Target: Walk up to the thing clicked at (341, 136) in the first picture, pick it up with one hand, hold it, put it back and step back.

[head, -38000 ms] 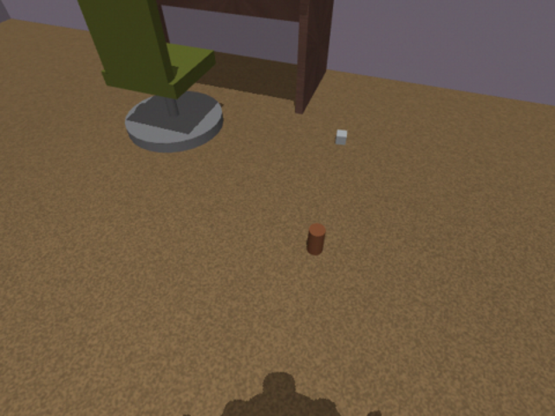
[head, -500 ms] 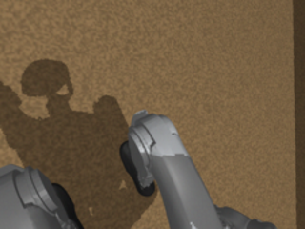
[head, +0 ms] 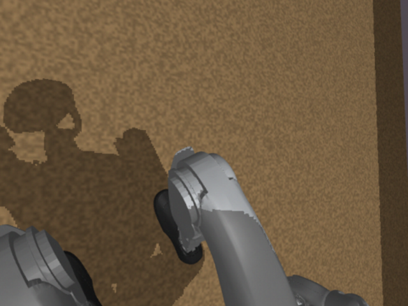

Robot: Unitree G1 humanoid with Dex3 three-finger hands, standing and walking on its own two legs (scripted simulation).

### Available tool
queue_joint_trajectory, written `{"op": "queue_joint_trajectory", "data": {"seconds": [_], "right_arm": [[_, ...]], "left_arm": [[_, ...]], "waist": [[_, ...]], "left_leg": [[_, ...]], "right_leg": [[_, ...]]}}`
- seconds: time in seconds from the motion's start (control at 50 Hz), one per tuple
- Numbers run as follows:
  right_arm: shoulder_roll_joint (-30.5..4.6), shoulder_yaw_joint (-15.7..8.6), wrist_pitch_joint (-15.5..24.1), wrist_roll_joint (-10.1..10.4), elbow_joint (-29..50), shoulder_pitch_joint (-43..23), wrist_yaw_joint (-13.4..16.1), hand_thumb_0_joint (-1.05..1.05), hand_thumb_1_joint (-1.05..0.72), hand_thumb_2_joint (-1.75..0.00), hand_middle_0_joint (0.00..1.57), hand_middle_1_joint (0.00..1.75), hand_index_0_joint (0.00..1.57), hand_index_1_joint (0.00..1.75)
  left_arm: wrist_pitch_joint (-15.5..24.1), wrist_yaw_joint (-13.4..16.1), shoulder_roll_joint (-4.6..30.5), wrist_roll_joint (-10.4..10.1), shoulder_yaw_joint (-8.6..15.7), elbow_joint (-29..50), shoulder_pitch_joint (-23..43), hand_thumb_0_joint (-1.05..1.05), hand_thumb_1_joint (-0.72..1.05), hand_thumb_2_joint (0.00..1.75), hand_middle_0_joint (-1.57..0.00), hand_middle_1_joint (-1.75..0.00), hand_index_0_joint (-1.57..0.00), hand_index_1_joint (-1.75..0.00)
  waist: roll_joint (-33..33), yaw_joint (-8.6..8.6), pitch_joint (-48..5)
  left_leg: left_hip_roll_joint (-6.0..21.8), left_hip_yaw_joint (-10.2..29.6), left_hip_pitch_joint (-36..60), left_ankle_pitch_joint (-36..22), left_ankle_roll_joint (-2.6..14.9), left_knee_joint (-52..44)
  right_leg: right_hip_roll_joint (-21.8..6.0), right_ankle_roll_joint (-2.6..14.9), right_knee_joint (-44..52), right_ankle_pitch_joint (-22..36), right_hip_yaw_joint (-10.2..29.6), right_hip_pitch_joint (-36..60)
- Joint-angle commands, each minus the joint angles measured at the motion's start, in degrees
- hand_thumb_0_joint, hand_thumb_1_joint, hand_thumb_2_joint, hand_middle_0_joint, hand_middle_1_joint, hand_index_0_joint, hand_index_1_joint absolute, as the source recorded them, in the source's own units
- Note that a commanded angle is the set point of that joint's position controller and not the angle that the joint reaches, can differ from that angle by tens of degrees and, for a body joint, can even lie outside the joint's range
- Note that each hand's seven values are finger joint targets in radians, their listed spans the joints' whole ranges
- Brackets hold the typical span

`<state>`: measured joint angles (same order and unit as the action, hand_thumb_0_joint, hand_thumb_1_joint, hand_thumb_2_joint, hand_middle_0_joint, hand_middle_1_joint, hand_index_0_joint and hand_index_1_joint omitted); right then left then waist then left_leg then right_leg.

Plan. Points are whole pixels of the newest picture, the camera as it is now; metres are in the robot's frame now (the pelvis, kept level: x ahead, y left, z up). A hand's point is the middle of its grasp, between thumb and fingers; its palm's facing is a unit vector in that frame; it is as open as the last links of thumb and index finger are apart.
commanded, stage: open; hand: left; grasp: from above
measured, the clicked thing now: out of the picture +0.45 +0.30 -0.28
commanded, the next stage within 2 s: withdraw in 1.06 s
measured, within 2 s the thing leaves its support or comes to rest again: neither
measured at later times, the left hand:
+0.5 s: hand out of the picture +0.43 +0.29 -0.26, palm faces +0.04 -0.52 -0.85, open 12.3 cm
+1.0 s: hand out of the picture +0.43 +0.29 -0.26, palm faces +0.03 -0.51 -0.86, open 13.2 cm
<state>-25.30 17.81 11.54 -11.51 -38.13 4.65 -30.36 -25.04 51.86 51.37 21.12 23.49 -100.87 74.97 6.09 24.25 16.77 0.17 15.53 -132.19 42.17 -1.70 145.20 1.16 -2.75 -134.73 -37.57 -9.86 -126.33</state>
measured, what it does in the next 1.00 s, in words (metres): stands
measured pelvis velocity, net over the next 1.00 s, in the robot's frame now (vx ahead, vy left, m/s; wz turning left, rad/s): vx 0.00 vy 0.00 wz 0.00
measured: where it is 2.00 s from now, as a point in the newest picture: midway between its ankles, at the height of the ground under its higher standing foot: (138, 270)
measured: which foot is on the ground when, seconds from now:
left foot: down 0.00-1.00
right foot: down 0.00-1.00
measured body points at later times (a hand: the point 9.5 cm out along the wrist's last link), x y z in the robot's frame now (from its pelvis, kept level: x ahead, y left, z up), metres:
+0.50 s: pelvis +0.00 +0.00 +0.00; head +0.30 +0.09 +0.31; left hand +0.43 +0.31 -0.21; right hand +0.01 -0.26 -0.05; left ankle +0.06 +0.13 -0.28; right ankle +0.12 -0.12 -0.28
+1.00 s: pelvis +0.00 +0.00 +0.00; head +0.30 +0.09 +0.31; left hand +0.43 +0.31 -0.21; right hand +0.01 -0.26 -0.05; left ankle +0.06 +0.13 -0.28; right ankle +0.12 -0.12 -0.28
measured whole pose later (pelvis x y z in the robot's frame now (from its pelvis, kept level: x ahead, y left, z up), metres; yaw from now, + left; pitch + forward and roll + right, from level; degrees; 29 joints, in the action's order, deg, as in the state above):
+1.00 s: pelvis +0.00 +0.00 +0.00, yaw +0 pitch +27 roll -14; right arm -25.3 18.1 12.2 -11.1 -38.6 4.2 -30.0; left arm -24.3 51.3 51.9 20.7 22.9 -100.6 73.4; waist 6.5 24.4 16.9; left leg 0.1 16.0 -131.1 42.5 -1.9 145.4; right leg 1.2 -2.6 -134.6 -37.7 -10.3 -125.2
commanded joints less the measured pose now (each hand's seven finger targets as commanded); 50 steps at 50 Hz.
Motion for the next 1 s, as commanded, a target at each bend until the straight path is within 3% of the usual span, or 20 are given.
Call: {"op": "queue_joint_trajectory", "data": {"seconds": [0.0, 0.14, 0.22, 0.28, 0.3, 0.4, 0.48, 0.58, 0.62, 0.66, 0.72, 0.74, 0.76, 0.82, 0.9, 0.94, 0.96, 0.98], "right_arm": [[-19.04, -4.47, -0.52, 0.04, -2.54, 12.68, -0.24, 0.00, -0.90, -0.90, 0.20, 0.30, 0.20, 0.30], [-19.20, -4.74, -0.55, 0.71, -3.63, 14.53, -0.12, 0.00, -0.90, -0.91, 0.20, 0.30, 0.20, 0.30], [-19.45, -4.69, -0.01, 0.36, -2.39, 13.76, -0.26, 0.00, -0.90, -0.91, 0.20, 0.30, 0.20, 0.30], [-19.33, -4.64, 0.18, 0.65, -3.21, 13.75, -0.03, 0.00, -0.91, -0.91, 0.20, 0.30, 0.20, 0.30], [-19.22, -4.55, 0.22, 0.71, -3.14, 13.38, 0.03, 0.00, -0.90, -0.91, 0.20, 0.30, 0.20, 0.30], [-19.14, -3.99, -0.16, 0.34, -2.22, 13.23, 0.13, 0.00, -0.90, -0.91, 0.20, 0.30, 0.20, 0.30], [-18.53, -4.02, -0.21, 0.43, -3.81, 12.65, 0.31, 0.00, -0.90, -0.91, 0.20, 0.30, 0.20, 0.30], [-18.84, -4.34, 0.07, 0.27, -3.84, 12.27, 0.34, 0.00, -0.91, -0.91, 0.20, 0.30, 0.20, 0.30], [-19.21, -4.50, 0.25, 0.33, -3.22, 12.75, 0.12, 0.00, -0.90, -0.91, 0.20, 0.30, 0.20, 0.30], [-19.28, -4.58, 0.36, 0.66, -4.01, 13.16, 0.26, 0.00, -0.91, -0.91, 0.20, 0.30, 0.20, 0.30], [-19.83, -4.63, 0.46, 0.71, -3.54, 12.86, 0.02, 0.00, -0.90, -0.91, 0.20, 0.30, 0.20, 0.30], [-19.62, -4.53, 0.54, 0.79, -3.66, 13.62, 0.17, 0.00, -0.90, -0.90, 0.20, 0.30, 0.20, 0.30], [-19.04, -4.19, 0.42, 0.68, -2.90, 13.34, 0.04, 0.00, -0.90, -0.90, 0.20, 0.30, 0.20, 0.30], [-18.93, -4.17, 0.52, 0.70, -4.13, 12.62, 0.23, 0.00, -0.90, -0.90, 0.20, 0.30, 0.20, 0.30], [-19.29, -4.19, 0.45, 0.29, -3.14, 12.31, 0.14, 0.00, -0.90, -0.90, 0.20, 0.30, 0.20, 0.30], [-18.68, -4.10, 0.15, 0.39, -3.56, 12.78, 0.21, 0.00, -0.90, -0.90, 0.20, 0.30, 0.20, 0.30], [-18.65, -4.10, 0.23, 0.15, -3.26, 11.65, 0.08, 0.00, -0.90, -0.90, 0.20, 0.30, 0.20, 0.30], [-18.79, -4.14, 0.31, 0.30, -3.97, 11.57, 0.19, 0.00, -0.90, -0.90, 0.20, 0.30, 0.20, 0.30]], "left_arm": [[1.01, 1.72, 9.61, 0.94, -2.16, 6.42, 14.39, 0.00, -0.06, 0.64, -0.50, -0.55, -0.47, -0.59], [0.67, 1.32, 10.47, 2.30, -1.43, 4.02, 11.95, 0.00, -0.12, 0.72, -0.46, -0.62, -0.43, -0.66], [0.40, 0.87, 7.57, -0.29, -2.55, 4.42, 12.33, 0.00, -0.16, 0.74, -0.41, -0.68, -0.38, -0.71], [0.48, 0.70, 8.82, 0.52, -2.71, 4.77, 13.17, 0.00, -0.18, 0.74, -0.40, -0.68, -0.37, -0.72], [0.65, 0.45, 8.35, -0.53, -2.71, 4.88, 12.91, 0.00, -0.21, 0.76, -0.37, -0.71, -0.34, -0.74], [1.11, 1.34, 10.19, 0.20, -2.07, 6.40, 13.85, 0.00, -0.26, 0.79, -0.32, -0.75, -0.29, -0.78], [1.03, 1.44, 11.73, 2.09, -1.89, 5.97, 13.56, 0.00, -0.29, 0.80, -0.27, -0.80, -0.26, -0.82], [0.87, 1.06, 9.31, 0.83, -2.68, 5.36, 13.17, 0.00, -0.33, 0.88, -0.26, -0.85, -0.23, -0.88], [0.71, 0.70, 7.63, -0.24, -3.28, 4.57, 12.49, 0.00, -0.33, 0.89, -0.26, -0.86, -0.23, -0.89], [0.74, 0.62, 8.76, 0.57, -3.00, 4.18, 12.00, 0.00, -0.32, 0.87, -0.26, -0.85, -0.24, -0.88], [0.89, 0.35, 7.66, -0.77, -3.35, 4.13, 12.12, 0.00, -0.36, 0.88, -0.21, -0.89, -0.19, -0.91], [0.90, 0.62, 8.89, 0.32, -2.99, 4.00, 12.08, 0.00, -0.37, 0.87, -0.20, -0.88, -0.19, -0.90], [0.96, 0.57, 8.45, -0.13, -3.11, 4.72, 11.97, 0.00, -0.37, 0.87, -0.21, -0.87, -0.19, -0.90], [0.98, 0.97, 10.46, 1.22, -2.67, 4.95, 12.57, 0.00, -0.36, 0.89, -0.20, -0.91, -0.18, -0.93], [1.15, 1.49, 9.99, 0.48, -2.49, 5.19, 12.49, 0.00, -0.40, 0.90, -0.16, -0.93, -0.14, -0.95], [1.17, 1.90, 11.38, 1.63, -1.79, 5.27, 12.46, 0.00, -0.40, 0.91, -0.16, -0.93, -0.15, -0.95], [1.07, 1.70, 10.33, 0.54, -2.17, 5.44, 12.93, 0.00, -0.38, 0.92, -0.17, -0.95, -0.15, -0.97], [1.06, 1.65, 10.57, 0.81, -2.19, 5.53, 13.21, 0.00, -0.41, 0.94, -0.15, -0.97, -0.14, -0.99]], "waist": [[-28.18, 5.61, -41.68], [-26.97, 5.21, -41.43], [-25.27, 5.64, -41.88], [-25.10, 5.89, -41.68], [-25.25, 5.87, -41.63], [-28.11, 5.68, -41.32], [-28.03, 5.22, -40.05], [-27.11, 5.47, -41.02], [-26.73, 6.40, -40.64], [-25.97, 5.80, -40.67], [-25.95, 6.17, -40.32], [-25.76, 5.73, -40.74], [-25.79, 5.92, -40.63], [-26.70, 5.01, -40.67], [-28.54, 5.37, -40.86], [-28.81, 4.92, -40.64], [-28.42, 5.55, -40.19], [-27.89, 5.42, -40.53]], "left_leg": [[1.53, -5.17, 27.64, -13.10, 1.93, -14.26], [1.66, -5.62, 24.30, -12.51, 2.27, -14.15], [1.36, -5.38, 25.03, -13.95, 2.25, -13.53], [1.42, -5.57, 23.70, -11.82, 2.41, -13.79], [1.35, -5.32, 25.09, -12.12, 2.22, -13.92], [1.63, -4.43, 27.85, -12.63, 2.01, -14.49], [1.82, -5.51, 24.79, -10.07, 2.44, -14.57], [1.74, -5.39, 26.81, -12.05, 2.15, -14.22], [1.57, -4.78, 27.53, -12.77, 2.08, -13.97], [1.78, -5.08, 25.65, -11.86, 2.30, -14.27], [1.57, -4.49, 27.63, -12.51, 2.00, -14.51], [1.68, -4.82, 26.43, -12.63, 2.29, -14.23], [1.48, -4.62, 27.04, -13.26, 2.22, -14.12], [1.59, -5.39, 25.68, -11.97, 2.28, -14.38], [1.57, -4.84, 28.89, -13.21, 1.88, -14.63], [1.82, -4.84, 27.65, -12.33, 2.12, -14.91], [1.50, -5.02, 27.64, -11.92, 2.15, -14.69], [1.67, -5.36, 26.73, -10.73, 2.34, -14.62]], "right_leg": [[1.27, 2.71, 10.21, 18.46, -6.83, 24.75], [1.97, 2.49, 12.04, 18.51, -5.92, 25.48], [1.94, 2.11, 11.06, 19.18, -6.50, 26.21], [1.96, 2.08, 11.98, 17.85, -6.24, 25.62], [1.83, 2.05, 11.37, 17.81, -6.56, 25.43], [1.37, 2.79, 10.12, 17.67, -6.61, 24.93], [1.61, 2.87, 11.79, 16.56, -6.12, 24.50], [1.51, 2.66, 11.32, 17.95, -6.61, 24.93], [1.39, 2.48, 10.81, 18.27, -6.86, 24.22], [1.84, 2.51, 11.88, 18.05, -6.57, 24.70], [1.56, 2.35, 10.81, 17.88, -7.12, 23.98], [1.97, 2.34, 11.51, 18.23, -6.71, 24.90], [1.54, 2.48, 10.88, 18.51, -6.69, 24.99], [1.75, 2.51, 11.62, 18.10, -6.44, 24.93], [1.58, 2.77, 10.45, 18.19, -6.91, 25.07], [1.50, 3.08, 10.85, 18.00, -6.61, 25.15], [1.07, 2.82, 10.50, 17.68, -6.82, 24.79], [1.39, 2.82, 11.33, 17.04, -6.70, 24.61]]}}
